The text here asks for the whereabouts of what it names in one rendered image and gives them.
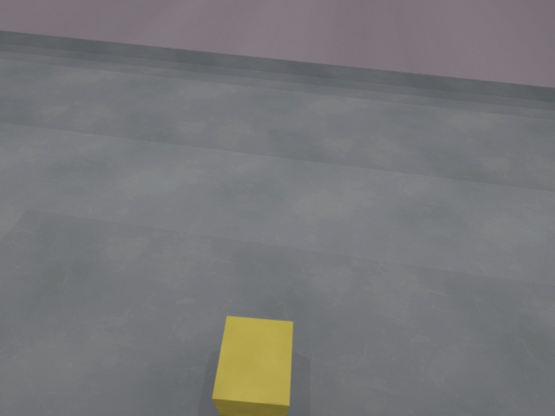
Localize carton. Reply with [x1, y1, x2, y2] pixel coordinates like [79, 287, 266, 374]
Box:
[212, 316, 293, 416]

